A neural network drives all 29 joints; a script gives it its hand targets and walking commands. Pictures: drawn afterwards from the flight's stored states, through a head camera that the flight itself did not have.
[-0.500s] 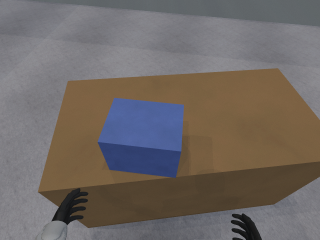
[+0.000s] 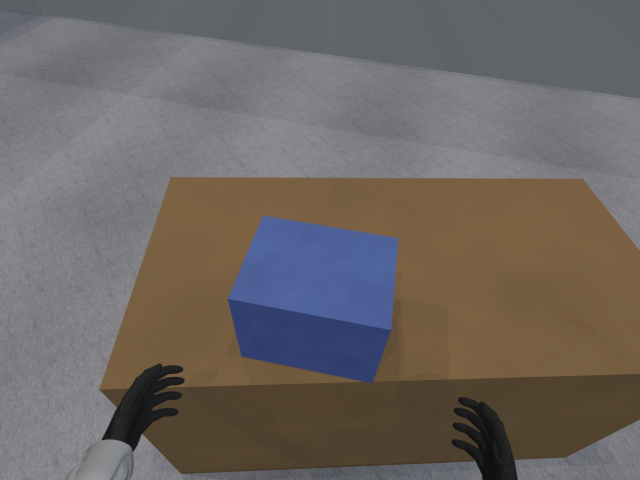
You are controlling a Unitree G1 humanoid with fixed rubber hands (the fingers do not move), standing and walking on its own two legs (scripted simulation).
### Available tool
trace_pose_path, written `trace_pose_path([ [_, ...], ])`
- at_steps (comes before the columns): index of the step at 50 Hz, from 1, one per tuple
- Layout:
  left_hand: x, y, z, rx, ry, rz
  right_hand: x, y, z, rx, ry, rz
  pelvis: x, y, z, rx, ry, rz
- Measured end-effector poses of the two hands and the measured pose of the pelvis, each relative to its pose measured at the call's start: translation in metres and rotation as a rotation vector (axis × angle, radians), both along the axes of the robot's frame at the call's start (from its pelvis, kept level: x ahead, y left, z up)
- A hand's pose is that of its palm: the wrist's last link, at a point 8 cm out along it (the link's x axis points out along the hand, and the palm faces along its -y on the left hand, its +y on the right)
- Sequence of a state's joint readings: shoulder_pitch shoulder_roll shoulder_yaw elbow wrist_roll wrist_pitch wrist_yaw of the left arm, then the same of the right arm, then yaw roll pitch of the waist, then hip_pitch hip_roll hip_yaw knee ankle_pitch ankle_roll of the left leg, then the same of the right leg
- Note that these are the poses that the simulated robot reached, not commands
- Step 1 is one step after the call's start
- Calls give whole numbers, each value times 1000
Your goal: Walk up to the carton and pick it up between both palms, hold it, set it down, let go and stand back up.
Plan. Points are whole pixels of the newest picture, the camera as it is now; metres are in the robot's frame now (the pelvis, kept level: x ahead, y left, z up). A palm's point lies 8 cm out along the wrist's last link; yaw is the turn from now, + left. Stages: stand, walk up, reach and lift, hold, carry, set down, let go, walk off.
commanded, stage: reach and lift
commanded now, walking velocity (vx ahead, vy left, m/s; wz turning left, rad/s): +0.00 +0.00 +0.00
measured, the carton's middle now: (317, 299) +0.42 +0.04 -0.08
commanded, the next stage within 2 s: none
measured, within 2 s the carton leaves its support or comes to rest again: neither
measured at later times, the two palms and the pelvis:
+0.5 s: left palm (113, 406) +0.22 +0.28 -0.02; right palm (457, 418) +0.22 -0.14 -0.04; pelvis -0.01 +0.02 -0.01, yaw +2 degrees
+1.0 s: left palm (139, 332) +0.30 +0.27 +0.01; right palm (459, 358) +0.29 -0.15 +0.00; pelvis -0.02 +0.02 +0.00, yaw +3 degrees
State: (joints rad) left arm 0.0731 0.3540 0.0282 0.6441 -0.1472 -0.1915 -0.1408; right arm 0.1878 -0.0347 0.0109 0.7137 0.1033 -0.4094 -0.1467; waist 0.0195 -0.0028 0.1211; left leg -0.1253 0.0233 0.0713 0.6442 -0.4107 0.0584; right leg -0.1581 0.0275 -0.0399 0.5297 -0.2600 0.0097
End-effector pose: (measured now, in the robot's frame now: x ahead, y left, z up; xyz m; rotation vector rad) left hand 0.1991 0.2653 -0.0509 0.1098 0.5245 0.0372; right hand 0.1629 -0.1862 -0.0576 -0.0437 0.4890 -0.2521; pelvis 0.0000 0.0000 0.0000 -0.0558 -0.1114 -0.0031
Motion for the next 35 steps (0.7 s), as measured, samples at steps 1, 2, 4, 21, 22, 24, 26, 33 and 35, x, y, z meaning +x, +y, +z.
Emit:
trace_pose_path([
  [1, 0, 1, 0, -2, -8, -1, 2, 2, 0, 1, -7, -1, 1, 1, 0, -2, 0, 2],
  [2, 0, 2, 1, -5, -17, -2, 4, 3, 1, 3, -17, -3, 1, 1, -1, -5, 1, 4],
  [4, 1, 5, 3, -11, -37, -4, 9, 7, 2, 7, -41, -6, 2, 3, -2, -9, 3, 6],
  [21, 10, 13, 24, -59, -200, -35, 47, 38, 19, 28, -225, -25, -4, 20, -9, -48, 2, 26],
  [22, 11, 13, 26, -60, -212, -37, 50, 39, 21, 28, -231, -23, -6, 21, -9, -48, 3, 29],
  [24, 16, 14, 27, -62, -222, -41, 56, 41, 22, 27, -232, -20, -8, 22, -10, -48, 5, 35],
  [26, 22, 15, 27, -63, -221, -44, 62, 42, 22, 28, -225, -19, -10, 24, -11, -48, 7, 38],
  [33, 47, 15, 33, -67, -223, -46, 82, 41, 30, 37, -219, -32, -14, 27, -11, -47, 32, 40],
  [35, 54, 15, 36, -64, -227, -45, 88, 39, 33, 38, -213, -34, -14, 28, -10, -48, 35, 40],
])
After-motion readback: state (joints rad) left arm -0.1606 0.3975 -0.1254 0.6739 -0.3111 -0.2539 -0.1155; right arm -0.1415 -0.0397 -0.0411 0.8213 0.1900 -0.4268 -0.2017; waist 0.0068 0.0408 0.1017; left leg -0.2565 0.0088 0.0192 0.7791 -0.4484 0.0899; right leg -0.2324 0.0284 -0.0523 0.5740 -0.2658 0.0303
